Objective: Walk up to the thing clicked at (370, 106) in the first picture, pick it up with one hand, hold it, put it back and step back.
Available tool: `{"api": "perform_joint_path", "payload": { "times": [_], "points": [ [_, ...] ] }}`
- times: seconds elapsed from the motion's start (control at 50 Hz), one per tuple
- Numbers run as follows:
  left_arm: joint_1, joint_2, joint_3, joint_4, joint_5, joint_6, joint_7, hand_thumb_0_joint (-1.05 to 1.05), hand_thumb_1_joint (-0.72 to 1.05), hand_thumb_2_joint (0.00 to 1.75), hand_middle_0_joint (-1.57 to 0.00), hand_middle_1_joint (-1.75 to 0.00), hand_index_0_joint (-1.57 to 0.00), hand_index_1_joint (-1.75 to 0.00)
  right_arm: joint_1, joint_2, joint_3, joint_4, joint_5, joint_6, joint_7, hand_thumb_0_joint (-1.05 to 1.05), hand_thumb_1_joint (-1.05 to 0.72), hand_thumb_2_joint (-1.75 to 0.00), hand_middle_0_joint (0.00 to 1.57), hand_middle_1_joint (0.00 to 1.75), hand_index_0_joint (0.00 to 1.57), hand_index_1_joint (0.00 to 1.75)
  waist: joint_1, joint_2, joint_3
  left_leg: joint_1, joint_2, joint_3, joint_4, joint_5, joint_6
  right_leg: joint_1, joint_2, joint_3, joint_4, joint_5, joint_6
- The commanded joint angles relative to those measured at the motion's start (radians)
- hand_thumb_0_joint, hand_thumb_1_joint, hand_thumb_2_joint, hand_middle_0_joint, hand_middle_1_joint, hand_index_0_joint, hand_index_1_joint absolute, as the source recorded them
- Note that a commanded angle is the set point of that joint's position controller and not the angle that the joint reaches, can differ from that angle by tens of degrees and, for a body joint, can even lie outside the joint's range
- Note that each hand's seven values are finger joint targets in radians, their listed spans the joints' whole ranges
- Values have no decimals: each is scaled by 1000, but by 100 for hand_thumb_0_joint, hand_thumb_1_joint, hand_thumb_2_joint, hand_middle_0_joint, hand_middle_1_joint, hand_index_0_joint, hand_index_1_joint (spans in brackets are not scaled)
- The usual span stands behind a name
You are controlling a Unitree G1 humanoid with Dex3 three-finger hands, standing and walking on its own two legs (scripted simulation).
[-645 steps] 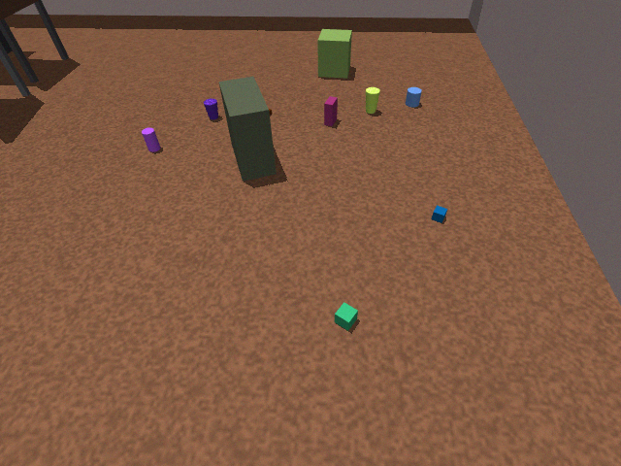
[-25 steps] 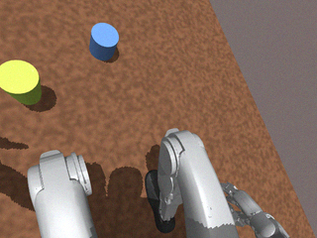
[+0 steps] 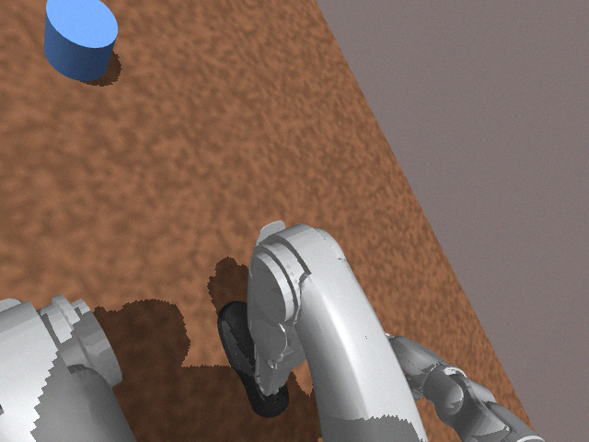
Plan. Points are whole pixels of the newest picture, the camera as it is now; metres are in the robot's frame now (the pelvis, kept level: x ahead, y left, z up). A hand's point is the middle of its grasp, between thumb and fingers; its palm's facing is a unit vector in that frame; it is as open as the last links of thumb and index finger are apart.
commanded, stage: close in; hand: left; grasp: from the side
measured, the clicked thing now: out of the picture +0.50 +0.30 -0.22
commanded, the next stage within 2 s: rest palm in 0.40 s
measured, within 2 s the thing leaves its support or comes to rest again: neither
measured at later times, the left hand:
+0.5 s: hand out of the picture +0.46 +0.31 -0.17, palm faces +0.36 -0.93 -0.03, open 16.7 cm
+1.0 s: hand out of the picture +0.47 +0.30 -0.17, palm faces +0.38 -0.92 -0.04, open 13.4 cm
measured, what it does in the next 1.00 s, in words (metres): stands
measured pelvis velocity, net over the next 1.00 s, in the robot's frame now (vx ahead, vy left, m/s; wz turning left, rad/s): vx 0.00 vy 0.00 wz -0.02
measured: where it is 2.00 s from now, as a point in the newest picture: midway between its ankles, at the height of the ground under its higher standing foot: (187, 426)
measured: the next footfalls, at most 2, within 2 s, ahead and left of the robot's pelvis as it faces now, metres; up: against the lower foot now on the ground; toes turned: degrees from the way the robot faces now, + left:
none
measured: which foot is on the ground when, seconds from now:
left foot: down 0.00-1.00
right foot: down 0.00-1.00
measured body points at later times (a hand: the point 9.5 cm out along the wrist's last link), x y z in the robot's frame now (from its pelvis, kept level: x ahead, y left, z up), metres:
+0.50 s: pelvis +0.00 +0.00 +0.00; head +0.24 +0.20 +0.33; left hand +0.43 +0.35 -0.17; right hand +0.16 -0.24 -0.03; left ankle +0.07 +0.13 -0.25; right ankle +0.13 -0.13 -0.25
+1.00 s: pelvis +0.00 +0.00 +0.01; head +0.24 +0.20 +0.33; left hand +0.44 +0.35 -0.16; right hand +0.16 -0.25 -0.02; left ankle +0.07 +0.13 -0.25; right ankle +0.13 -0.13 -0.25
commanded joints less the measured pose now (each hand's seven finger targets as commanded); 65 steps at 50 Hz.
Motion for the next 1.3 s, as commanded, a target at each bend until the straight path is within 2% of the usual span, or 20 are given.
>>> {"api": "perform_joint_path", "payload": {
  "times": [0.0, 0.06, 0.14, 0.2, 0.28, 0.4, 0.44, 0.48, 0.52, 0.62, 0.68, 0.7, 0.74, 0.76, 0.94, 1.04, 1.16, 1.2, 1.24, 1.28],
  "points": [
    [-218, 190, -50, -139, 3, -102, 49, 0, -36, 9, -2, -7, -3, -6, 46, -359, -112, 5, -23, 25, -11, 0, -92, -91, 20, 30, 20, 30, -118, 632, -581, 463, 72, 105, -310, 257, 4, 282, 14, -134, -161, 261, -75],
    [-225, 154, -93, -128, 16, -103, 71, 0, -35, 10, -2, -8, -3, -7, 35, -359, -114, 7, -25, 32, -8, 0, -92, -90, 20, 30, 20, 30, -129, 608, -541, 435, 68, 97, -318, 201, 5, 256, 15, -143, -166, 227, -74],
    [-236, 133, -107, -123, 11, -114, 109, 0, -34, 13, -3, -10, -4, -9, 29, -358, -111, 0, -27, 38, 0, 0, -91, -90, 20, 30, 20, 30, -129, 591, -541, 432, 64, 90, -319, 179, 4, 263, 20, -150, -174, 218, -73],
    [-241, 118, -138, -117, 25, -126, 130, 0, -33, 14, -3, -10, -4, -9, 18, -353, -110, 9, -28, 40, 4, 0, -91, -90, 20, 30, 20, 30, -133, 594, -522, 425, 61, 86, -326, 163, 3, 257, 21, -153, -172, 211, -73],
    [-246, 112, -154, -119, 36, -137, 150, 0, -33, 14, -2, -8, -3, -8, 6, -347, -112, 11, -29, 43, 8, 0, -91, -90, 20, 30, 20, 30, -131, 607, -521, 433, 61, 87, -329, 172, 0, 258, 24, -148, -176, 217, -75],
    [-257, 85, -165, -113, 32, -149, 166, 0, -38, 14, -2, -9, -2, -8, 1, -341, -111, 15, -32, 42, 11, 0, -91, -90, 20, 30, 20, 30, -140, 594, -534, 436, 58, 83, -328, 174, 2, 265, 29, -153, -188, 228, -76],
    [-268, 86, -180, -113, 41, -152, 170, 0, -40, 14, -2, -9, -2, -8, 6, -342, -110, 25, -33, 43, 12, 0, -91, -90, 20, 30, 20, 30, -147, 605, -527, 433, 57, 82, -332, 167, 1, 265, 28, -155, -190, 222, -76],
    [-258, 72, -188, -108, 42, -149, 170, 0, -41, 14, -2, -9, -3, -8, 2, -334, -110, 27, -33, 41, 12, 0, -91, -90, 20, 30, 20, 30, -141, 597, -537, 447, 57, 85, -327, 197, 2, 272, 29, -150, -194, 248, -76],
    [-267, 68, -187, -108, 42, -150, 177, 0, -29, 17, -5, -8, -4, -8, 0, -336, -112, 25, -34, 40, 14, 0, -89, -90, 20, 30, 20, 30, -147, 603, -534, 443, 57, 83, -333, 190, 1, 272, 28, -151, -194, 243, -77],
    [-281, 63, -202, -98, 55, -157, 202, 0, -28, 20, -6, -9, -5, -9, -3, -336, -111, 29, -37, 42, 20, 0, -89, -90, 20, 30, 20, 30, -150, 619, -525, 455, 57, 73, -348, 175, -3, 254, 29, -158, -197, 227, -80],
    [-287, 63, -204, -95, 63, -163, 214, 0, -27, 19, -5, -8, -4, -8, -8, -337, -111, 35, -40, 43, 21, 0, -88, -90, 20, 30, 20, 30, -155, 625, -532, 476, 59, 67, -349, 204, -6, 252, 27, -159, -196, 246, -79],
    [-292, 59, -212, -96, 59, -165, 216, 0, -28, 20, -6, -10, -6, -10, -11, -333, -109, 36, -40, 41, 22, 0, -88, -90, 20, 30, 20, 30, -154, 623, -526, 457, 55, 74, -343, 185, -2, 261, 30, -156, -203, 238, -79],
    [-287, 66, -195, -92, 58, -167, 224, 0, -15, 27, -22, -22, -22, -22, -5, -336, -109, 36, -42, 40, 21, 0, -88, -90, 20, 30, 20, 30, -157, 607, -544, 464, 55, 76, -339, 200, 0, 277, 30, -154, -212, 251, -77],
    [-294, 70, -202, -96, 57, -171, 224, 0, -12, 31, -27, -26, -26, -26, -5, -334, -107, 41, -41, 40, 21, 0, -88, -90, 20, 30, 20, 30, -156, 615, -543, 459, 55, 78, -338, 200, 0, 281, 29, -153, -212, 251, -77],
    [-300, 65, -204, -80, 58, -170, 229, 0, 12, 45, -42, -41, -42, -40, -9, -329, -106, 48, -43, 45, 17, 0, -87, -89, 20, 30, 20, 30, -162, 615, -554, 478, 57, 78, -350, 212, 1, 287, 28, -151, -227, 261, -78],
    [-311, 68, -214, -65, 65, -168, 233, 0, 25, 57, -54, -54, -54, -53, -14, -325, -107, 48, -41, 44, 17, 0, -87, -89, 20, 30, 20, 30, -163, 596, -544, 438, 52, 84, -350, 165, 8, 281, 30, -150, -240, 229, -79],
    [-305, 75, -200, -70, 51, -165, 239, 0, 39, 69, -66, -66, -66, -66, -12, -323, -103, 46, -39, 43, 13, 0, -86, -89, 20, 30, 20, 30, -156, 597, -577, 456, 55, 87, -347, 197, 10, 310, 32, -143, -247, 255, -78],
    [-314, 79, -206, -68, 60, -169, 239, 0, 38, 80, -76, -79, -76, -78, -18, -324, -105, 49, -39, 44, 12, 0, -87, -89, 20, 30, 20, 30, -157, 617, -558, 459, 56, 84, -359, 187, 5, 286, 31, -150, -244, 241, -82],
    [-306, 67, -212, -70, 66, -168, 241, 0, 45, 86, -82, -86, -82, -85, -16, -320, -106, 48, -40, 44, 14, 0, -87, -89, 20, 30, 20, 30, -157, 622, -559, 480, 58, 81, -365, 206, 2, 280, 30, -153, -240, 248, -83],
    [-307, 65, -223, -66, 71, -167, 241, 0, 43, 92, -86, -92, -87, -91, -15, -316, -106, 47, -40, 46, 15, 0, -87, -89, 20, 30, 20, 30, -158, 606, -554, 454, 55, 88, -357, 188, 7, 291, 31, -149, -247, 242, -82]
  ]
}}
